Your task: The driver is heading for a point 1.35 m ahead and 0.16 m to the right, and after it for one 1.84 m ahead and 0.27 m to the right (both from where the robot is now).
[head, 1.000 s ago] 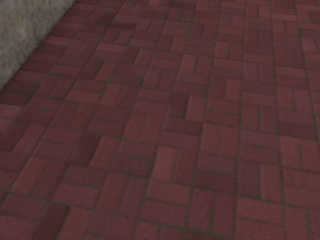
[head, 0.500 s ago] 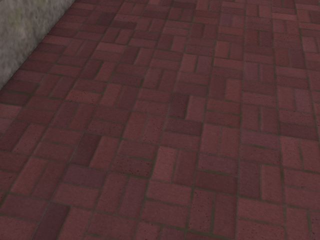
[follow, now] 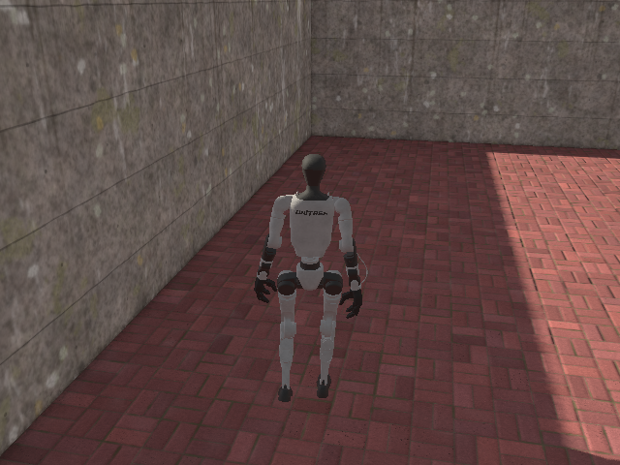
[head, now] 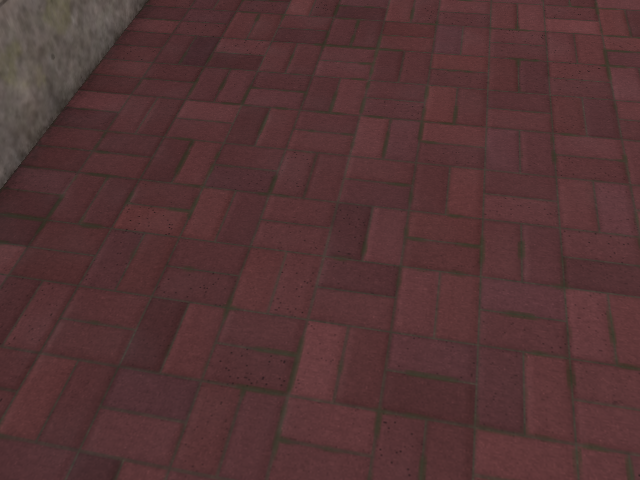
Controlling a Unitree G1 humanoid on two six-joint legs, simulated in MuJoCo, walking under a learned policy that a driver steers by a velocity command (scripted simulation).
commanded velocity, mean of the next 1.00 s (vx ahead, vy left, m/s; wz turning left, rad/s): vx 0.48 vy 0.00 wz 0.00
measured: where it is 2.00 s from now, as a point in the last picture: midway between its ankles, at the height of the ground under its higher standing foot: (356, 249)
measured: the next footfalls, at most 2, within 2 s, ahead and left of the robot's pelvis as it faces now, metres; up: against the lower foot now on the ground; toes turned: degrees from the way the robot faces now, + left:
left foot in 0.42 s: +0.39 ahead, +0.06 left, +0.00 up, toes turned +3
right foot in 0.98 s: +0.71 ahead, -0.10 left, +0.00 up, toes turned -5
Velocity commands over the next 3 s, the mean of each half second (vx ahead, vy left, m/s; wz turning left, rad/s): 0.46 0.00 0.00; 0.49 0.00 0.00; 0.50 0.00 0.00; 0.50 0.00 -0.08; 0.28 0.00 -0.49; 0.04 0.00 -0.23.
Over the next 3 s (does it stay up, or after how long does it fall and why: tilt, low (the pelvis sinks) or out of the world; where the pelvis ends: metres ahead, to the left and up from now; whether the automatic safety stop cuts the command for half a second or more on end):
stays up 1.35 -0.03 0.01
